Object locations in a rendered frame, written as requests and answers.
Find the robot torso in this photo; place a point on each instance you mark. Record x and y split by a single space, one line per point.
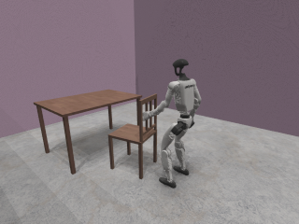
184 100

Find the robot right upper arm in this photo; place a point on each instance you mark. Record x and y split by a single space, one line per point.
196 94

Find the robot left upper arm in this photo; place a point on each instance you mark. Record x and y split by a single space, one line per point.
171 89

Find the right robot forearm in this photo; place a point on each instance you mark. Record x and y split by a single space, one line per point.
195 107

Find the table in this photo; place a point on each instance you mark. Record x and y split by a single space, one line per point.
79 103

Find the chair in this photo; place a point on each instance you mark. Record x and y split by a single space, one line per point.
135 134

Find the robot left hand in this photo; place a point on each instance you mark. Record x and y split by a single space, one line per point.
145 115

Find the left robot forearm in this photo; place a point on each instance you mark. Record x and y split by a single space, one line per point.
158 110

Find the right robot thigh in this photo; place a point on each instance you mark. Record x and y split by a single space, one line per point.
178 143

